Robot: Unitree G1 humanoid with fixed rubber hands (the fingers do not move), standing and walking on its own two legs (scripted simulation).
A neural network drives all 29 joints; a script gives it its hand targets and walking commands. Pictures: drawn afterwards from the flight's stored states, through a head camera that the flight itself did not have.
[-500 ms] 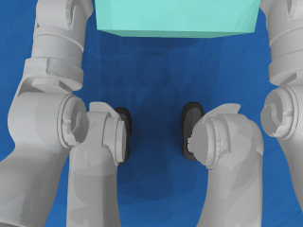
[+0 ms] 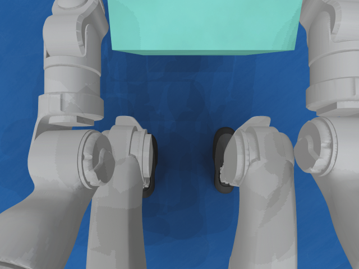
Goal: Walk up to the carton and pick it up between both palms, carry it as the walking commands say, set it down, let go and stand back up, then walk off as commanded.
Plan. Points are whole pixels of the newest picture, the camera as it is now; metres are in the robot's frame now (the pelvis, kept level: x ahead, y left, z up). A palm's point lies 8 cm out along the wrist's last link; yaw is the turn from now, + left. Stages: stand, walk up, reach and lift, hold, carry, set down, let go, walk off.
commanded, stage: reach and lift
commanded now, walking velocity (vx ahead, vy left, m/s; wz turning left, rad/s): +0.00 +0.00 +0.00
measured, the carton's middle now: out of the picture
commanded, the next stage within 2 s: none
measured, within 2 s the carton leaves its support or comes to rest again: neither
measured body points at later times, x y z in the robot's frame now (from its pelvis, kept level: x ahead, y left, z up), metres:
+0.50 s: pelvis +0.00 +0.00 +0.06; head +0.34 -0.02 +0.34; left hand +0.55 +0.14 -0.04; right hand +0.55 -0.20 -0.05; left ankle +0.13 +0.13 -0.37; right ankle +0.14 -0.12 -0.37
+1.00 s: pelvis -0.01 +0.00 +0.11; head +0.30 -0.03 +0.42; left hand +0.53 +0.14 +0.03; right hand +0.53 -0.20 +0.02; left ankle +0.13 +0.13 -0.37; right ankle +0.14 -0.12 -0.37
